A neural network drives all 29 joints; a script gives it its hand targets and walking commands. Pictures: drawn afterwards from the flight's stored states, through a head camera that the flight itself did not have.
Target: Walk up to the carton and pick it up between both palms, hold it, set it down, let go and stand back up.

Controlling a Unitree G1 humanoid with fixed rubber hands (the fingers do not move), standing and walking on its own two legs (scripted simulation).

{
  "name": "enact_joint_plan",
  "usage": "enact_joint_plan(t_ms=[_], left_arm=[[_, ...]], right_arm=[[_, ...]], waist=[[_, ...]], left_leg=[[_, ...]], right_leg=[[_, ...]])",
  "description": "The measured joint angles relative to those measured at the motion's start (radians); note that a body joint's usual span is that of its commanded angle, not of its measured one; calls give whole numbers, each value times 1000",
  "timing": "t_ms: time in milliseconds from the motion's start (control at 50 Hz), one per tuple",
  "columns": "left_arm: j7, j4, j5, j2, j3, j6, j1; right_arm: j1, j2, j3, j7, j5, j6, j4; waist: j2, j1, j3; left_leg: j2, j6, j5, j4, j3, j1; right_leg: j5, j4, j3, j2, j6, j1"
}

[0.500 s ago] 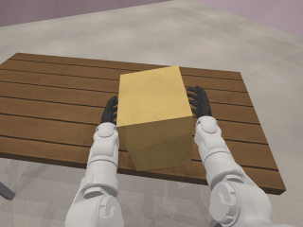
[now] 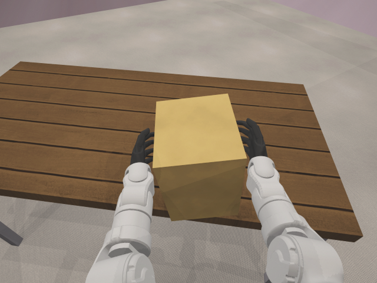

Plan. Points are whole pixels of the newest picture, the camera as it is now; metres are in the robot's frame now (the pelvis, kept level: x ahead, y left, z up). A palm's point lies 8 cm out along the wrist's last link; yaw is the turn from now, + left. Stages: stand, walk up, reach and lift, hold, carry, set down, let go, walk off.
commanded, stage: set down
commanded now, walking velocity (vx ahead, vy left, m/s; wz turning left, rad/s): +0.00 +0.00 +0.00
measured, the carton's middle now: (198, 159) +0.42 +0.01 +0.04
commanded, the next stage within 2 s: none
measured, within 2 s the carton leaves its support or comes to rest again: neither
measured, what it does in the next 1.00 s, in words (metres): stands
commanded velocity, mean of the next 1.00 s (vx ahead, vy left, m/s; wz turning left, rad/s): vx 0.00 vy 0.00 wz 0.00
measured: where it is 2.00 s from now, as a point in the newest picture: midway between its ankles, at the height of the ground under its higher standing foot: outside the picture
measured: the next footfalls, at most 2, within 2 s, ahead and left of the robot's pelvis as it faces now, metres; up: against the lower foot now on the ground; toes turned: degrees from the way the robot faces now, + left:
none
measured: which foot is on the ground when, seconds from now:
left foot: down 0.00-1.00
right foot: down 0.00-1.00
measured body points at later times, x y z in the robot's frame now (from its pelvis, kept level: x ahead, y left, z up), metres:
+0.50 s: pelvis +0.00 +0.01 +0.00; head +0.02 +0.02 +0.45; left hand +0.39 +0.15 +0.05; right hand +0.40 -0.12 +0.06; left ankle +0.02 +0.09 -0.75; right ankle -0.02 -0.08 -0.75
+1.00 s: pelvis +0.00 -0.01 +0.00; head +0.04 +0.02 +0.45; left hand +0.39 +0.15 +0.05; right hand +0.41 -0.12 +0.06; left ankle +0.02 +0.09 -0.75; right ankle -0.02 -0.08 -0.75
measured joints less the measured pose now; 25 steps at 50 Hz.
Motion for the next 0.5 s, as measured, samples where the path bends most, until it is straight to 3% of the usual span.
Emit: enact_joint_plan(t_ms=[160,340,500], left_arm=[[-29,21,4,14,56,-26,1],[-44,22,42,4,89,-11,-26],[-21,-3,31,-33,81,-40,-7]], right_arm=[[-37,48,-100,2,-88,4,17],[-53,81,-216,36,-163,32,-19],[8,78,-208,59,-163,7,-63]], waist=[[-34,-1,2],[-17,-11,33],[5,-13,28]], left_leg=[[3,-9,18,-7,-15,1],[-7,-1,22,-11,-11,11],[-10,6,1,6,0,-19]], right_leg=[[9,-3,-16,3,-9,4],[4,12,-14,-7,-3,4],[-7,18,-3,-11,4,-23]])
